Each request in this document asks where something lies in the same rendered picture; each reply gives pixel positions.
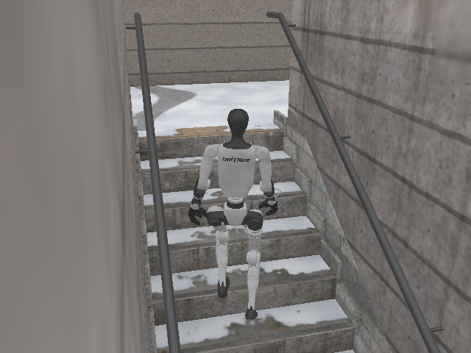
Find stairs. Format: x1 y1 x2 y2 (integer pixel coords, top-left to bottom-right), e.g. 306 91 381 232
139 132 355 353

